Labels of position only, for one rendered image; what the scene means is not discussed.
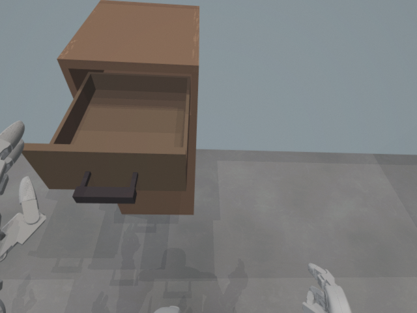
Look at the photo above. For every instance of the cabinet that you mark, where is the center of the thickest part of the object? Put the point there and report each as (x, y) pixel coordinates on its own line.
(141, 38)

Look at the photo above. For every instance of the robot left hand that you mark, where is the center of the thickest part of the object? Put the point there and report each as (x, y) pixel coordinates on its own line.
(21, 226)

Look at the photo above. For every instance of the handle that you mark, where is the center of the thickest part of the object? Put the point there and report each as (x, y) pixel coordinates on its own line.
(105, 194)

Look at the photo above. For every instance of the drawer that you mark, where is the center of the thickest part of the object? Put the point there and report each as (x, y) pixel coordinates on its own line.
(118, 124)

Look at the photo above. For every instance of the robot right hand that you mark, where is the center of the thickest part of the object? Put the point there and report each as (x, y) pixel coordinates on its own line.
(332, 300)

